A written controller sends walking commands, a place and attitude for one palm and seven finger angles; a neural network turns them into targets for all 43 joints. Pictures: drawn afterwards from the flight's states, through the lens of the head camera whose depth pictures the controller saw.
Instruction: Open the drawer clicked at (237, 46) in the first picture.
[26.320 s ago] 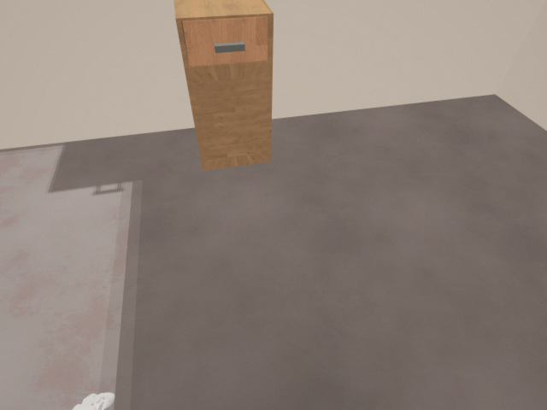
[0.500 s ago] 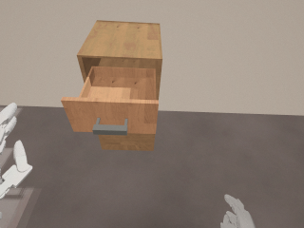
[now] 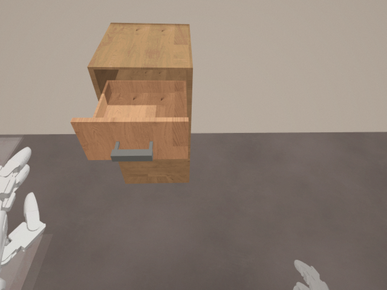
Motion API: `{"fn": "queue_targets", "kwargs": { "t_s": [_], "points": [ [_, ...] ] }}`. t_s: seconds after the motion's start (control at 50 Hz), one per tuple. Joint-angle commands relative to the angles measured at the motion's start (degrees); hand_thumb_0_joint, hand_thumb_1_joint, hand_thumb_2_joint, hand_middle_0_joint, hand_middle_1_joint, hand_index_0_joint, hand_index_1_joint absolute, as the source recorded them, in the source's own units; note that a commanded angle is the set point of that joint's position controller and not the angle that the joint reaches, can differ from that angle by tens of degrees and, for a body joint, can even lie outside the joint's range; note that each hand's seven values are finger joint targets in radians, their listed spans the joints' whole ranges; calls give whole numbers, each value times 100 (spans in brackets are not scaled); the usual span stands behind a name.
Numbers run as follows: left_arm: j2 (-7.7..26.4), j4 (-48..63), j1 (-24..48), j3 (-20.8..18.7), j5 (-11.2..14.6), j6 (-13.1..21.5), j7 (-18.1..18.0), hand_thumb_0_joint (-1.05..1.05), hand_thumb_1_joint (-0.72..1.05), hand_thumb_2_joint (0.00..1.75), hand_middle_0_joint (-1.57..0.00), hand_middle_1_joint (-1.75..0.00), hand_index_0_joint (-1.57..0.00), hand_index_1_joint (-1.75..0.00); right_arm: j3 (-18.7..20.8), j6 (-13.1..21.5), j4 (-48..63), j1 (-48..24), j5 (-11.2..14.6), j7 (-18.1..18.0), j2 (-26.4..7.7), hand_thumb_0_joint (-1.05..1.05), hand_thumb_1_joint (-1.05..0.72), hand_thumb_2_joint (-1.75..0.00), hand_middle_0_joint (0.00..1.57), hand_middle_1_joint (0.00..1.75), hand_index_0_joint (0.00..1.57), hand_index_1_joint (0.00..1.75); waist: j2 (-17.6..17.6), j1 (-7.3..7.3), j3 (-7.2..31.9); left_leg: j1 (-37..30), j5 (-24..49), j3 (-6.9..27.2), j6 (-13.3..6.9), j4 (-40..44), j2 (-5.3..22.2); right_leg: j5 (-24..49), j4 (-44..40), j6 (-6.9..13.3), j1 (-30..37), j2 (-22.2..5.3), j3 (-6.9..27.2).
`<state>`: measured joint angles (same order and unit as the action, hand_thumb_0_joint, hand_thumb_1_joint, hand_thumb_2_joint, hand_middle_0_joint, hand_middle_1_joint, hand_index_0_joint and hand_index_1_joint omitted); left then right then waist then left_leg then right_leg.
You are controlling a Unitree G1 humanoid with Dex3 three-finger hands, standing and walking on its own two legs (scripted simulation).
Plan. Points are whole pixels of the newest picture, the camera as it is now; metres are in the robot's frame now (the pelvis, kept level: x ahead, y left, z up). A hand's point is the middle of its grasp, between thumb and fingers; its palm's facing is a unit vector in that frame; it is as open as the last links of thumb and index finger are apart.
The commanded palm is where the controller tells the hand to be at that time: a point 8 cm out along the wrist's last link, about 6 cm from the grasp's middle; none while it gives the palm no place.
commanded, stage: stop stepping back and stand still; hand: left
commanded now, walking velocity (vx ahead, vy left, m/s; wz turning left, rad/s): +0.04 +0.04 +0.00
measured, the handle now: (133, 149) +0.54 +0.20 -0.09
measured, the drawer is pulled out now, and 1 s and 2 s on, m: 0.30 0.30 0.30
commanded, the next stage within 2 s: let the arm hang, fingers relaxed in 0.04 s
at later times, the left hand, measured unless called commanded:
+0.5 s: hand out of the picture +0.04 +0.19 -0.18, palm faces +0.06 -0.98 -0.19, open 7.0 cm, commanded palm none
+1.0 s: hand out of the picture +0.00 +0.21 -0.18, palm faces +0.01 -0.98 -0.20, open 7.4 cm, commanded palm none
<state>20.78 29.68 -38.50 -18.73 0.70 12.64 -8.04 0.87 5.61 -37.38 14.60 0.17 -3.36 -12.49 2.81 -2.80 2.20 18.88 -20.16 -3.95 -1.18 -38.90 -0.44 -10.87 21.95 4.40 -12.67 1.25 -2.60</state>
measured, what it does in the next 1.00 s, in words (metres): steps on the spot: left foot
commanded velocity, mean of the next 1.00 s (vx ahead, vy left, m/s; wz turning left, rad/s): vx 0.00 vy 0.00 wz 0.00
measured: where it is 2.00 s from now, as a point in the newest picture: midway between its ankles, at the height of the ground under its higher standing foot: outside the picture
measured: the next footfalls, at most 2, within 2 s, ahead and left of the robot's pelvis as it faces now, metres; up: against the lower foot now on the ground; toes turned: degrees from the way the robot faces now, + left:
left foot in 0.06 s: +0.03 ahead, +0.13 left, +0.00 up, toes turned +3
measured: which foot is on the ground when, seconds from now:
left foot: up 0.00-0.04, down 0.06-1.00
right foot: down 0.00-1.00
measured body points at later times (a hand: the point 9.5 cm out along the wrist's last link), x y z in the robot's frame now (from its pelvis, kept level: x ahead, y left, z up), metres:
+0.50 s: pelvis +0.01 +0.01 -0.01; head +0.03 +0.03 +0.44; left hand +0.04 +0.24 -0.16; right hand +0.07 -0.22 -0.15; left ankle -0.01 +0.13 -0.75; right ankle +0.01 -0.08 -0.75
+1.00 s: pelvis +0.00 +0.04 +0.00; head +0.01 +0.03 +0.45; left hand +0.00 +0.26 -0.16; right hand -0.02 -0.17 -0.17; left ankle -0.01 +0.13 -0.75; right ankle +0.01 -0.08 -0.75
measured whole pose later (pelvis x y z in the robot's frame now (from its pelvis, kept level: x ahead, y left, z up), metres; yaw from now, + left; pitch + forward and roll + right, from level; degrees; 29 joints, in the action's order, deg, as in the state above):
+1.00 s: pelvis +0.00 +0.04 +0.00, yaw +1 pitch -2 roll +0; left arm 8.9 -65.2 -14.9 0.4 -0.9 -0.4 -1.5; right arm -0.7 -0.2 -64.5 17.5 -0.7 -1.4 -6.7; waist -0.9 -1.0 -3.3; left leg 7.1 -12.3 -2.8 -2.5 -21.7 -1.7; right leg -11.1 22.1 0.0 -8.6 0.0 0.1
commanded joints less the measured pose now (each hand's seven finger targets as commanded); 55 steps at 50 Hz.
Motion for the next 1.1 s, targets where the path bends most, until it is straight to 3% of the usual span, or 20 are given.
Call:
{"fn": "queue_targets", "kwargs": {
  "t_s": [0.0,0.04,0.06,0.08,0.1,0.12,0.16,0.18,0.2,0.22,0.24,0.26,0.28,0.32,0.38,0.46,0.52,0.66,0.9,1.08],
  "points": [
    [1068,1710,135,-783,41,418,-272,0,90,90,-20,-30,-20,-30,139,448,1014,-599,-23,-130,-525,0,-90,-90,20,30,20,30,-257,130,234,-832,296,-4,-154,1867,103,-1068,-645,89,36,-1180,1136],
    [1088,1970,212,-783,85,448,-270,0,90,90,-20,-30,-20,-30,217,479,1144,-634,-45,-144,-731,0,-90,-90,20,30,20,30,-1222,194,200,-968,569,1046,-429,2345,892,-410,436,-226,-77,-548,715],
    [1103,1997,212,-796,93,428,-268,0,90,90,-20,-30,-20,-30,245,457,1174,-649,-8,-118,-745,0,-90,-90,20,30,20,30,-1467,212,297,-1268,1414,1575,-543,2107,1351,-164,1006,-341,-431,-321,391],
    [1240,2072,231,-936,87,401,-277,0,90,90,-20,-30,-20,-30,253,454,1191,-711,18,-86,-751,0,-90,-90,20,30,20,30,-1327,264,407,-1296,2206,1422,-542,1878,1454,-294,1145,-450,-453,-268,202],
    [1221,1804,3,-987,106,349,-240,0,90,90,-20,-30,-20,-30,223,447,1075,-724,59,-73,-621,0,-90,-90,20,30,20,30,-1417,248,401,-889,1525,1174,-450,1981,1346,-908,997,-439,-298,-326,214],
    [-158,-2970,1210,1268,-554,-821,558,0,90,90,-20,-30,-20,-30,446,419,-297,-574,-110,420,-1430,0,-90,-90,20,30,20,30,-1431,-149,-328,-224,2325,1150,-469,1258,1114,-220,1897,-436,-1167,-466,13],
    [-468,-3203,1152,1279,-401,-1325,697,0,90,90,-20,-30,-20,-30,353,-2,-86,-72,-111,347,-850,0,-90,-90,20,30,20,30,-1109,-9,39,-651,3514,1106,-515,1298,1207,-1164,1947,-475,-1252,-342,201],
    [-439,-3384,1382,1348,-342,-1332,701,0,90,90,-20,-30,-20,-30,303,-66,-79,-91,-145,323,-863,0,-90,-90,20,30,20,30,-455,55,131,-572,3605,1360,-614,1206,1321,-1348,1829,-473,-1115,-312,227],
    [-379,-3726,1467,1355,-329,-1293,722,0,90,90,-20,-30,-20,-30,229,-124,-48,-168,-152,313,-868,0,-90,-90,20,30,20,30,-30,215,199,-531,3669,1293,-572,1032,1219,-814,1393,-470,-778,-374,240],
    [-273,-4157,1416,1362,-339,-1266,726,0,90,90,-20,-30,-20,-30,176,-173,-66,-272,-132,297,-837,0,-90,-90,20,30,20,30,619,352,338,-371,3356,990,-380,698,908,725,862,-450,-79,-492,349],
    [-68,-4625,1334,1357,-349,-1223,708,0,90,90,-20,-30,-20,-30,148,-212,-87,-257,-99,277,-706,0,-90,-90,20,30,20,30,1300,366,607,-144,2498,630,-112,301,436,2797,713,-275,632,-920,926],
    [190,-5047,1498,1335,-333,-1216,709,0,90,90,-20,-30,-20,-30,170,-291,-132,-92,-85,283,-675,0,-90,-90,20,30,20,30,1374,236,537,-50,1497,460,47,418,113,3716,742,24,805,-1304,1225],
    [215,-5413,1669,1369,-298,-1229,692,0,90,90,-20,-30,-20,-30,186,-396,-237,-220,-118,276,-685,0,-90,-90,20,30,20,30,1479,297,141,50,645,394,76,388,9,3786,594,146,702,-1385,1346],
    [218,-6052,2039,1462,-254,-1271,667,0,90,90,-20,-30,-20,-30,160,-533,-509,-193,-135,271,-576,0,-90,-90,20,30,20,30,938,192,-394,-235,317,406,80,680,29,2807,276,146,176,-1301,1326],
    [-12,-6802,2346,1610,-174,-1278,660,0,90,90,-20,-30,-20,-30,28,-546,-921,-99,-137,266,-473,0,-90,-90,20,30,20,30,-665,190,-642,-746,1772,721,-24,1462,415,1026,200,-179,-195,-649,933],
    [-279,-7753,2026,1570,-171,-1234,632,0,90,90,-20,-30,-20,-30,8,-524,-1322,57,-114,181,-340,0,-90,-90,20,30,20,30,-1074,289,-138,-929,1741,681,-76,1595,484,888,11,-194,479,-564,746],
    [-283,-8224,2069,1647,-142,-1235,659,0,90,90,-20,-30,-20,-30,4,-539,-1587,200,-93,158,-309,0,-90,-90,20,30,20,30,-902,257,84,-1007,1370,694,-90,1740,522,684,-118,-187,653,-581,711],
    [-370,-8991,2017,1768,-120,-1222,634,0,90,90,-20,-30,-20,-30,-17,-549,-2117,476,-63,129,-307,0,-90,-90,20,30,20,30,-329,250,-546,-1029,1399,737,-102,2042,596,558,-337,-185,386,-589,646],
    [-476,-9374,1941,1808,-126,-1242,591,0,90,90,-20,-30,-20,-30,-31,-550,-2594,716,-74,141,-115,0,-90,-90,20,30,20,30,-308,238,-900,-793,604,791,-108,2380,553,-128,-411,-233,194,-574,646],
    [-637,-9396,1919,1771,-143,-1209,560,0,90,90,-20,-30,-20,-30,-10,-499,-2660,804,-70,111,81,0,-90,-90,20,30,20,30,-398,231,-914,-833,991,747,-106,2338,548,184,-332,-238,185,-584,619]
  ]
}}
